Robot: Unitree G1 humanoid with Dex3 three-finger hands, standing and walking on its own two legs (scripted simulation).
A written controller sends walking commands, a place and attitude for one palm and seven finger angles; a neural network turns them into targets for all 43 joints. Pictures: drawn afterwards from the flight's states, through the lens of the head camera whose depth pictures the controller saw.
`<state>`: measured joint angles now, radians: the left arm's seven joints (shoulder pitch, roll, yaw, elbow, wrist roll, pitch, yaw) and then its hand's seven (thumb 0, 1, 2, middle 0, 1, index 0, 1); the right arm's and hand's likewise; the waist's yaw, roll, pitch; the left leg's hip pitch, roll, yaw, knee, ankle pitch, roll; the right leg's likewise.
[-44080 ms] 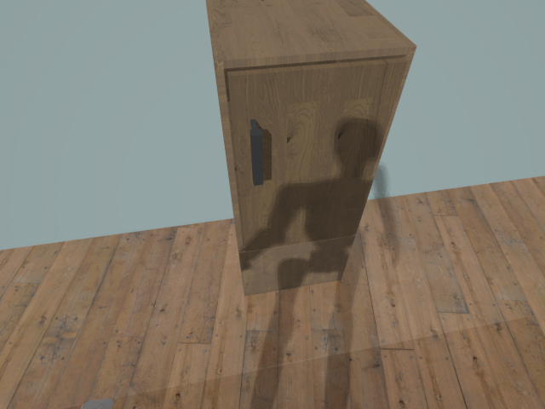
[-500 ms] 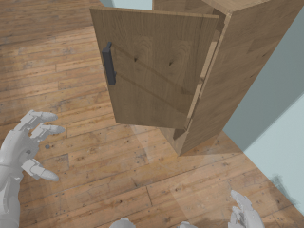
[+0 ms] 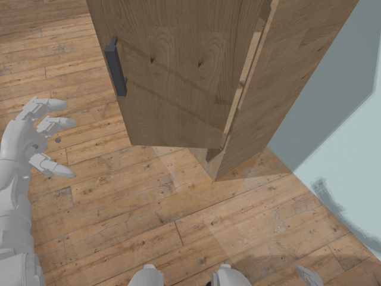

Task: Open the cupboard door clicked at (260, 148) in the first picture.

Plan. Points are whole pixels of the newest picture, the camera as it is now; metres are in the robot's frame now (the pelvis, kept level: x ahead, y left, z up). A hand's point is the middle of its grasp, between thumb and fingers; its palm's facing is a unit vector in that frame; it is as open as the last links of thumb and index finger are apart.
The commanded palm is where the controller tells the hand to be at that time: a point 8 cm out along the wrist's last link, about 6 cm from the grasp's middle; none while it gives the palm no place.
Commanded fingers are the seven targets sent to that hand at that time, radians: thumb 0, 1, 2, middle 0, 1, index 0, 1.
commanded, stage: move the hooked fingers beside the handle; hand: left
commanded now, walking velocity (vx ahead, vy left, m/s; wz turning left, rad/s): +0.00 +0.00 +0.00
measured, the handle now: (118, 67) +0.61 +0.19 +0.06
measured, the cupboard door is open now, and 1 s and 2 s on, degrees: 54 54 54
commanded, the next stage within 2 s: slide the fingers in behind the handle in 1.86 s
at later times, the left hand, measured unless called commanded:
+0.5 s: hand (74, 110) +0.46 +0.26 +0.07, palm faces -0.05 -1.00 +0.00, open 14.0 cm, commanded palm +0.45 +0.30 +0.06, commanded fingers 0.00 -0.50 0.30 -0.30 -1.20 -0.30 -1.20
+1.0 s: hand (86, 80) +0.55 +0.25 +0.07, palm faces -0.03 -1.00 -0.01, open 14.0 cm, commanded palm +0.55 +0.29 +0.06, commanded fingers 0.00 -0.50 0.30 -0.30 -1.20 -0.30 -1.20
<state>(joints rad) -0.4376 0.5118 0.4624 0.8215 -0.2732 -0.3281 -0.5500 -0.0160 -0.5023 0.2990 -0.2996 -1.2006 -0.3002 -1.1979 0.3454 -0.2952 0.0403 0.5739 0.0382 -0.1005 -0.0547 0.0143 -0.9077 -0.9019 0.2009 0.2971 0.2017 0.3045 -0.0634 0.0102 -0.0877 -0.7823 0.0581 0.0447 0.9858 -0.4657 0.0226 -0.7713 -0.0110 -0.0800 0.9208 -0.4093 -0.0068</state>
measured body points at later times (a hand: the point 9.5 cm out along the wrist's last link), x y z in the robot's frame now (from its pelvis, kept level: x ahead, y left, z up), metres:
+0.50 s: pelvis +0.00 +0.01 -0.01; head +0.11 +0.04 +0.43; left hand +0.45 +0.31 +0.07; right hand +0.04 -0.26 -0.11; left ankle +0.01 +0.10 -0.68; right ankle +0.02 -0.12 -0.68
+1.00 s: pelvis +0.00 +0.01 -0.02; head +0.17 +0.04 +0.39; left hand +0.54 +0.31 +0.07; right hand -0.04 -0.26 -0.11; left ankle +0.01 +0.10 -0.68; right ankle +0.02 -0.12 -0.68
